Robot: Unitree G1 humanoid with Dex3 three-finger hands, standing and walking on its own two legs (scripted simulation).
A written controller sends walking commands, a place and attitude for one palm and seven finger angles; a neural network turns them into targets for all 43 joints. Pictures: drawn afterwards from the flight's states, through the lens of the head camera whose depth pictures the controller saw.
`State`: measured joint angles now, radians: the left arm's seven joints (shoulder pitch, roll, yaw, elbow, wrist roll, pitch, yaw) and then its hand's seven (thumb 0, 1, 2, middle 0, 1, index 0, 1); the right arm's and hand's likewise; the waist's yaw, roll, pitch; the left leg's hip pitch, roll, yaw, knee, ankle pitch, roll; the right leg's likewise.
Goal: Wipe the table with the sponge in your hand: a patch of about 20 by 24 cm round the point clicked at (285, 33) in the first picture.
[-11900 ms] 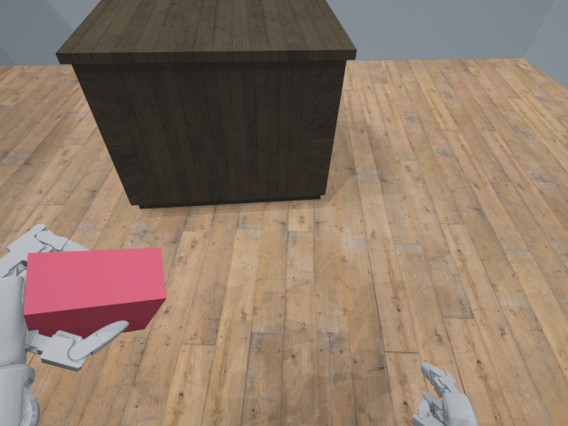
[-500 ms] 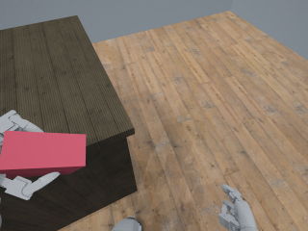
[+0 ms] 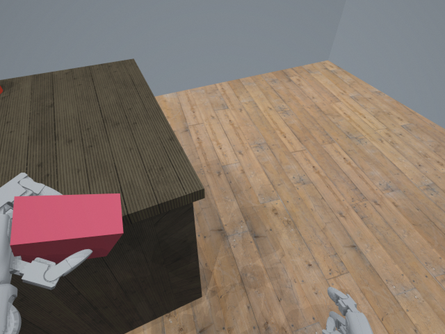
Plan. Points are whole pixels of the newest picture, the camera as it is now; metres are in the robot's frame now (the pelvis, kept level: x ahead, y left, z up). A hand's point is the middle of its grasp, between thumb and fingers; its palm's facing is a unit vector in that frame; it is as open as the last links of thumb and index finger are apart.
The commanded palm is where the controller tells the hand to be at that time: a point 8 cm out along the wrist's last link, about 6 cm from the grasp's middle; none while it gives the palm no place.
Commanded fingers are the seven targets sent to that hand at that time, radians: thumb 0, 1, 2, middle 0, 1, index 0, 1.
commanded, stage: come to a stop and stand still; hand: left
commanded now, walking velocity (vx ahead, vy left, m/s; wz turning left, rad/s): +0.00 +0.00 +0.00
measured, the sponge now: (83, 230) +0.22 +0.22 +0.14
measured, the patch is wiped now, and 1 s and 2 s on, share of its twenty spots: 0.00 0.00 0.00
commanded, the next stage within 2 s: look again from close up in 0.30 s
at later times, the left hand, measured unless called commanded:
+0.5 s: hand (65, 230) +0.22 +0.24 +0.14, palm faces +0.27 -0.87 -0.40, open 10.0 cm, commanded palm +0.17 +0.29 +0.17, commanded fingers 0.00 0.10 1.30 -1.20 -1.60 -1.20 -1.60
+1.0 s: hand (40, 203) +0.24 +0.28 +0.17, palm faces +0.38 -0.83 -0.41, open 10.0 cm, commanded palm +0.17 +0.30 +0.17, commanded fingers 0.00 0.10 1.30 -1.20 -1.60 -1.20 -1.60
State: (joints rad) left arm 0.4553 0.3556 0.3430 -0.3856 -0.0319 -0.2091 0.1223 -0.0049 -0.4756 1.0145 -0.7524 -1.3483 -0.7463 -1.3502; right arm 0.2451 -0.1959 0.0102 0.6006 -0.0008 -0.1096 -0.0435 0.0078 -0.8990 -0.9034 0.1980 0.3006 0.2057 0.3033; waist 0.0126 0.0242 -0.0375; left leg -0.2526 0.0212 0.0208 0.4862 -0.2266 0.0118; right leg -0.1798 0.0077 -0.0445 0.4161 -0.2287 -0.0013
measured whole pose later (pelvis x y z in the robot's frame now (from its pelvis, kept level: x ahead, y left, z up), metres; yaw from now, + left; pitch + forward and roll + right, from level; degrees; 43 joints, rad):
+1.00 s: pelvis +0.00 +0.03 +0.00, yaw -2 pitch +1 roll -1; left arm 0.33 0.41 0.42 -0.41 -0.04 -0.23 0.08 -0.01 -0.48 1.02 -0.75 -1.35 -0.75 -1.35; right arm 0.17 -0.18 0.02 0.53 0.00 -0.16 0.02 0.01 -0.90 -0.90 0.20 0.30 0.21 0.30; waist 0.02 -0.02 0.05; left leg -0.29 0.00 0.06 0.49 -0.23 0.05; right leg -0.23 -0.02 0.00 0.42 -0.21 0.03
